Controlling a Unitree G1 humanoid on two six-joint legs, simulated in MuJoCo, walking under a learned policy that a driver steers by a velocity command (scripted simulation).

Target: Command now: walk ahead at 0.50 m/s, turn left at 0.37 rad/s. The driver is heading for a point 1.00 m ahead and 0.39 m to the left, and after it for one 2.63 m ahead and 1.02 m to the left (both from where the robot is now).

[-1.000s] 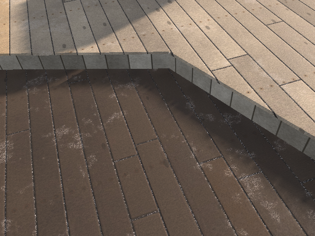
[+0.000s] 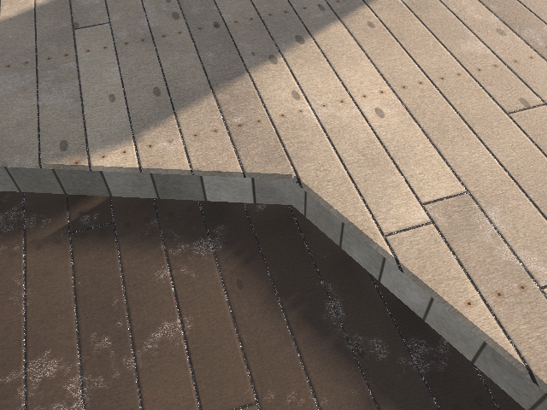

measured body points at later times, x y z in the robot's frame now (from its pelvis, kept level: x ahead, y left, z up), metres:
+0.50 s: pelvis +0.27 +0.08 -0.01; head +0.31 +0.10 +0.43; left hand +0.28 +0.37 -0.14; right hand +0.48 -0.15 -0.12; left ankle +0.32 +0.15 -0.74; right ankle +0.18 -0.10 -0.63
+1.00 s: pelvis +0.52 +0.12 -0.01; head +0.56 +0.14 +0.43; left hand +0.55 +0.44 -0.10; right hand +0.76 -0.08 -0.13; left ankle +0.38 +0.18 -0.65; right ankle +0.66 +0.08 -0.74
